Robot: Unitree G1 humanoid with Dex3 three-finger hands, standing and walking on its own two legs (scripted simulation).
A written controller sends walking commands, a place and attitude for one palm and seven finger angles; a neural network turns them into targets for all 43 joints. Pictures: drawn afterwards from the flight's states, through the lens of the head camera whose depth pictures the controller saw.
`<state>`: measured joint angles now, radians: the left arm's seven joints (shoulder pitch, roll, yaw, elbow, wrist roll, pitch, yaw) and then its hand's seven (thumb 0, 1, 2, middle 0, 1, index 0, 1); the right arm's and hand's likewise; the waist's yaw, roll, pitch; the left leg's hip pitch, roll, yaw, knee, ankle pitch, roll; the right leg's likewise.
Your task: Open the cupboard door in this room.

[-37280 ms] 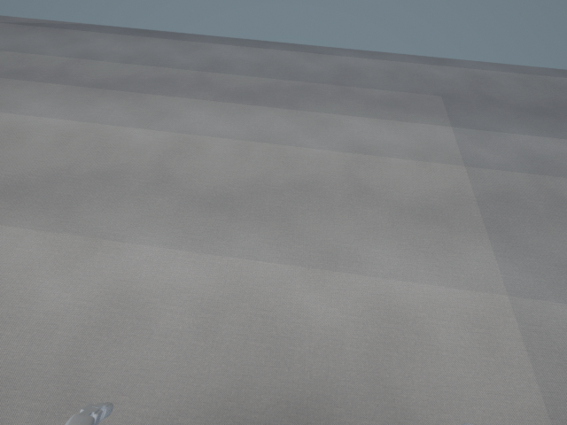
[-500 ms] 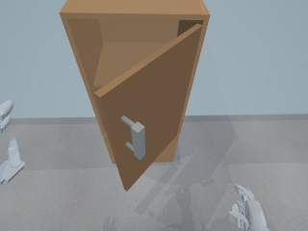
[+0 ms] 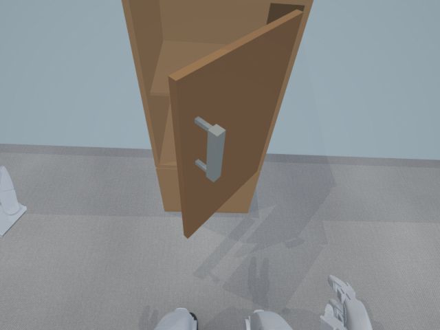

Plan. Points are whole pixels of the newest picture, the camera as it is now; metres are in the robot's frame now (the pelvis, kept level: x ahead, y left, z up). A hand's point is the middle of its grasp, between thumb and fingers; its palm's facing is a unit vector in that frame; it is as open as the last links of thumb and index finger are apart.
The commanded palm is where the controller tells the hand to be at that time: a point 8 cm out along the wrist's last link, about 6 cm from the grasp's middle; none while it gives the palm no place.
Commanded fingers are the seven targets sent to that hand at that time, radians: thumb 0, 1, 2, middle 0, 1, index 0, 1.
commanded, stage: step back with the hand held close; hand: left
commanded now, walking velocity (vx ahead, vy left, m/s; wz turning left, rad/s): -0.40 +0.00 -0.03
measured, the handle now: (207, 150) +0.44 +0.05 +0.06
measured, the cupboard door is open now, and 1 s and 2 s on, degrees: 48 48 48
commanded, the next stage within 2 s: stop stepping back and stand still in 0.12 s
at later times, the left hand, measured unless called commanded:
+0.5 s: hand (26, 274) +0.15 +0.22 +0.18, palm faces +0.30 -0.83 -0.48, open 7.4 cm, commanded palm +0.08 +0.27 +0.19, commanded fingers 0.00 0.90 0.90 -0.20 -0.30 -0.20 -0.30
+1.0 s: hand out of the picture +0.09 +0.20 +0.18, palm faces +0.36 -0.80 -0.47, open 7.4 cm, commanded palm +0.03 +0.25 +0.19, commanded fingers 0.00 0.90 0.90 -0.20 -0.30 -0.20 -0.30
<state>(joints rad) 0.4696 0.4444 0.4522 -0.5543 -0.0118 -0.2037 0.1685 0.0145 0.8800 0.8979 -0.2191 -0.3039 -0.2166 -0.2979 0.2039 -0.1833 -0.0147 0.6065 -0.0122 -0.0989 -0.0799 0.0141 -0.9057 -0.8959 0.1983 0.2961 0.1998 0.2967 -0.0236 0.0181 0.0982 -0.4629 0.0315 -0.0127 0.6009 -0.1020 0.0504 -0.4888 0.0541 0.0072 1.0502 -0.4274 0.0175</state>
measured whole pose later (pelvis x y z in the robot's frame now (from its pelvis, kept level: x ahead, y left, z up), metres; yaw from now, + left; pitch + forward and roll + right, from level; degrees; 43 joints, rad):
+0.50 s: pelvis -0.08 -0.02 +0.01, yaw -5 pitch +0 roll +1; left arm 0.54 0.46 0.43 -0.54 -0.05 -0.16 0.15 0.01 0.88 0.90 -0.22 -0.30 -0.22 -0.30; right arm 0.17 -0.20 0.00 0.60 0.00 -0.15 -0.06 0.01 -0.91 -0.90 0.20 0.30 0.20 0.30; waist -0.03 -0.07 0.04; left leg -0.30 -0.05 0.08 0.46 -0.17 0.06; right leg -0.30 0.01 0.00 0.76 -0.49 0.01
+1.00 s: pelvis -0.13 -0.04 +0.02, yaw -3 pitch +1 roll +2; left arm 0.55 0.37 0.37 -0.44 -0.01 -0.23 0.16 0.02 0.88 0.90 -0.22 -0.30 -0.22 -0.30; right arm 0.26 -0.25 -0.03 0.66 -0.01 -0.13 -0.08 0.02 -0.91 -0.90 0.20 0.30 0.20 0.30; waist -0.02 -0.02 -0.02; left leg -0.21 0.02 0.05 0.48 -0.28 0.04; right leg -0.24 0.00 -0.10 0.41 -0.19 -0.07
